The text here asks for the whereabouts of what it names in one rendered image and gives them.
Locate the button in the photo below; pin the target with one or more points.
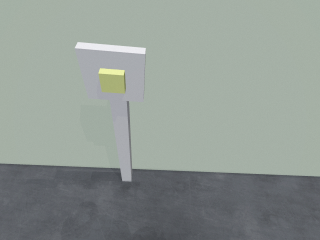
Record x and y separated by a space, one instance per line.
112 80

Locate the panel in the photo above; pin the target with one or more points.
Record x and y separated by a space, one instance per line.
91 57

